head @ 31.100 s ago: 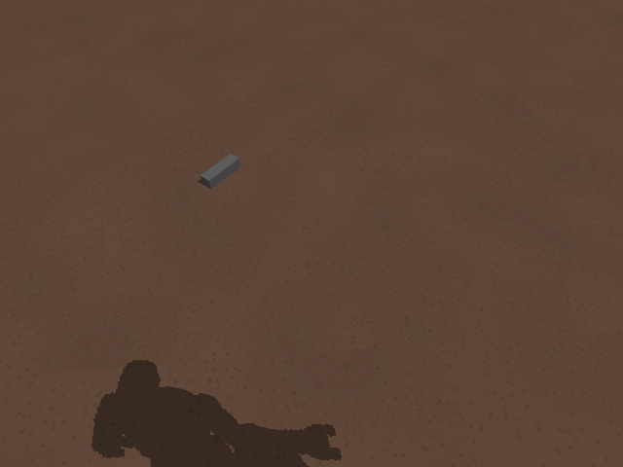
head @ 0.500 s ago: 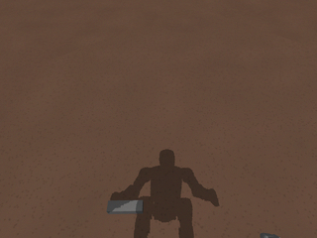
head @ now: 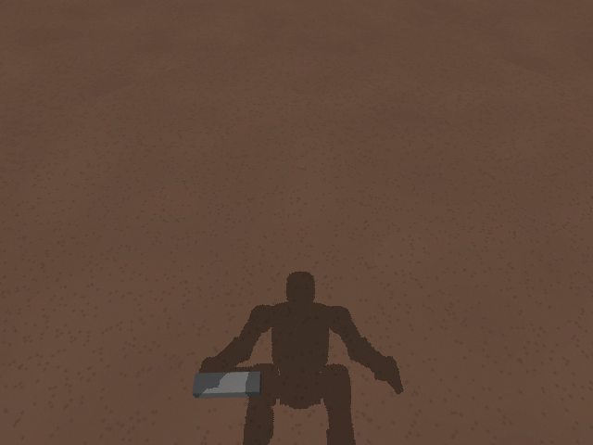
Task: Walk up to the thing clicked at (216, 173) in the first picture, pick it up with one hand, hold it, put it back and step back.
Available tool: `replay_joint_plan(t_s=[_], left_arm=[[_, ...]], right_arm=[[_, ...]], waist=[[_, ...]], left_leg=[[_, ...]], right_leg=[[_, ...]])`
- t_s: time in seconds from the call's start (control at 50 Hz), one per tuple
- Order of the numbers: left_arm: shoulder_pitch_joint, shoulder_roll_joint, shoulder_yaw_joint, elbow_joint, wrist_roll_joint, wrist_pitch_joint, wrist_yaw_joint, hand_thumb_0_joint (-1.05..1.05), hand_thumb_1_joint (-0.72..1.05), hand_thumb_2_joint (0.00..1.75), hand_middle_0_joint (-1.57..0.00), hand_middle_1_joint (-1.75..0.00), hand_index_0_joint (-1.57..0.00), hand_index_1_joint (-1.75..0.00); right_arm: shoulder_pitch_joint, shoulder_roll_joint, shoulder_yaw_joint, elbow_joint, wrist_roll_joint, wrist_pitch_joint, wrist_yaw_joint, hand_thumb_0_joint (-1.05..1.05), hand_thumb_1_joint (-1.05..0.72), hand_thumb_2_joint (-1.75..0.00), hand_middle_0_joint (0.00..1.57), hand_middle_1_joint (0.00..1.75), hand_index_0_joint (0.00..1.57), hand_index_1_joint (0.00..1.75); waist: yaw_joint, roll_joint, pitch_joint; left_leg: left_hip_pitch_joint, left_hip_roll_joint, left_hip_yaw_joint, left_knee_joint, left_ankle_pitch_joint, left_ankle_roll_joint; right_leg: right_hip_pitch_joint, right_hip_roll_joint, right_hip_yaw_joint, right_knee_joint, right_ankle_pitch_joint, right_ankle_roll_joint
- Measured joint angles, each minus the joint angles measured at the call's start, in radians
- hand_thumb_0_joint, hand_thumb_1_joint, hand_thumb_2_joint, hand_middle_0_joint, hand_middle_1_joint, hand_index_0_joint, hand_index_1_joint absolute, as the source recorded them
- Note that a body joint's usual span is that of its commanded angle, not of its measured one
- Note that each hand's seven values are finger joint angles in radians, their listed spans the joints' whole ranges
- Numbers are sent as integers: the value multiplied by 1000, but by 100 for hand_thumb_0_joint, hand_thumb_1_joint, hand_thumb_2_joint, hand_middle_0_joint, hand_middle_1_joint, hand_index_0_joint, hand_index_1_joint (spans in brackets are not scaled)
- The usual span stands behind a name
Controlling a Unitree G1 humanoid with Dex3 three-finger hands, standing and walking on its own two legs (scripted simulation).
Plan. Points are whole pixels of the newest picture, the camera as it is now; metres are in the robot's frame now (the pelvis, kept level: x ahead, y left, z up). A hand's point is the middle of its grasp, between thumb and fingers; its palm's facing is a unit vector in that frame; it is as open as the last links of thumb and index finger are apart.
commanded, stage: walk up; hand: left
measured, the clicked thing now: (228, 384) +0.40 +0.21 -0.75
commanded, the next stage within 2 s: none
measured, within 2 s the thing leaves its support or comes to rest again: neither
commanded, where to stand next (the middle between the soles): +0.07 -0.05 m, yaw +2 degrees
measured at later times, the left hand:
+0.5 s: hand out of the picture +0.06 +0.26 -0.17, palm faces -0.01 -0.92 -0.39, open 7.4 cm
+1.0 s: hand out of the picture -0.09 +0.28 -0.15, palm faces +0.14 -0.89 -0.43, open 7.4 cm
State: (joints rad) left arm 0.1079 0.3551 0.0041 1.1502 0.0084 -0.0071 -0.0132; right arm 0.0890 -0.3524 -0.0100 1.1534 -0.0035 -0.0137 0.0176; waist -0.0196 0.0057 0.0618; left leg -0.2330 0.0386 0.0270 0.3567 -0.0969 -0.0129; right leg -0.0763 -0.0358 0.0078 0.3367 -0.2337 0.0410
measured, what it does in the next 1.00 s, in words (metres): steps on the spot: left foot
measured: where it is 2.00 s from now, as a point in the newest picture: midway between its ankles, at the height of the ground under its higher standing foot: outside the picture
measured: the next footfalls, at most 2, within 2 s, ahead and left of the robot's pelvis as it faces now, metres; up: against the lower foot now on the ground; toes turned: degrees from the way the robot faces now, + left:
left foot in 0.96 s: -0.06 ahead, +0.14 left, +0.00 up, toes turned +1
right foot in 1.28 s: +0.05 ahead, -0.12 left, +0.00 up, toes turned +4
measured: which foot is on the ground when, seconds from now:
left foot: down 0.00-0.58, up 0.60-0.94, down 0.96-1.00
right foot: down 0.00-1.00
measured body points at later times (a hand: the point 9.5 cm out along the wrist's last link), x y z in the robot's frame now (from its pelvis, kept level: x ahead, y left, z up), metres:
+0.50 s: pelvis -0.04 -0.02 -0.02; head +0.02 -0.02 +0.42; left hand +0.06 +0.30 -0.14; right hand +0.09 -0.34 -0.14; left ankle +0.06 +0.13 -0.75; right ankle -0.03 -0.15 -0.74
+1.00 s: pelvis -0.10 -0.01 -0.02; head -0.07 -0.02 +0.43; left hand -0.10 +0.32 -0.12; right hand +0.02 -0.31 -0.15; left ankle -0.12 +0.12 -0.75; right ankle -0.06 -0.14 -0.74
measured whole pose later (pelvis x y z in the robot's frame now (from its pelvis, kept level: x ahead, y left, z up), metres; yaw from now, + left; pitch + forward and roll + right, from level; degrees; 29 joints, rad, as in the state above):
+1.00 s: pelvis -0.10 -0.01 -0.02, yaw +7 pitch -3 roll +2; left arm 0.29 0.41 0.09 0.86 0.04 -0.01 -0.02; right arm 0.21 -0.39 -0.06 0.96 -0.03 0.02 0.04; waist 0.05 -0.01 0.11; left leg -0.19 -0.02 -0.02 0.57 -0.33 0.00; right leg -0.28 -0.12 -0.09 0.67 -0.34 -0.01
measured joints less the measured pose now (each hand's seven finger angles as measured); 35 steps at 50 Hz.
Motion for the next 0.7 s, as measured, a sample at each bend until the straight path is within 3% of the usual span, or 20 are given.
replay_joint_plan(t_s=[0.26, 0.42, 0.46, 0.56, 0.58, 0.64, 0.7], left_arm=[[7, -9, 6, 1, -5, 3, 9, 1, 91, 90, -20, -30, -20, -30], [-55, 24, 31, -116, -13, 38, 20, 1, 91, 90, -20, -30, -20, -30], [-57, 34, 34, -139, -9, 46, 19, 1, 91, 90, -20, -30, -20, -30], [-16, 49, 56, -178, -4, 58, 7, 1, 91, 90, -20, -30, -20, -30], [3, 45, 60, -184, 1, 56, 6, 0, 91, 90, -20, -30, -20, -30], [49, 18, 57, -194, 23, 58, 6, 0, 91, 90, -20, -30, -20, -30], [78, -9, 55, -194, 35, 60, 13, 1, 91, 90, -20, -30, -20, -30]], right_arm=[[-37, 4, -5, -13, 5, 9, -2, 1, -91, -90, 21, 30, 21, 30], [-91, -25, -40, -94, 20, 49, -8, 1, -91, -90, 21, 30, 21, 30], [-93, -33, -48, -115, 15, 60, -8, 1, -91, -90, 21, 30, 21, 30], [-84, -43, -67, -169, -8, 90, -7, 1, -91, -90, 21, 30, 21, 30], [-83, -49, -70, -178, -10, 97, -9, 1, -91, -90, 21, 30, 21, 30], [-80, -61, -81, -208, -13, 111, -26, 1, -91, -90, 20, 30, 21, 30], [-54, -65, -84, -242, -5, 106, -21, 1, -91, -90, 20, 30, 21, 30]], waist=[[17, 15, -6], [16, 2, 98], [16, -5, 109], [19, -8, 98], [25, 0, 91], [39, 16, 109], [47, 31, 117]], left_leg=[[12, 3, -8, 11, -16, -7], [-98, 8, -24, 111, -13, -8], [-128, 7, -24, 141, -15, -8], [-210, 10, -30, 234, -29, -13], [-237, 12, -35, 272, -57, -1], [-316, -91, -141, 528, -333, 13], [-360, -170, -184, 778, -376, 13]], right_leg=[[18, 4, -8, 4, -15, -5], [-122, 11, -16, 181, -59, -19], [-166, 10, -14, 243, -77, -30], [-239, 26, -21, 424, -209, -101], [-245, 28, -23, 425, -183, -93], [-263, 18, -18, 442, -173, -75], [-268, 6, -13, 373, -117, -72]])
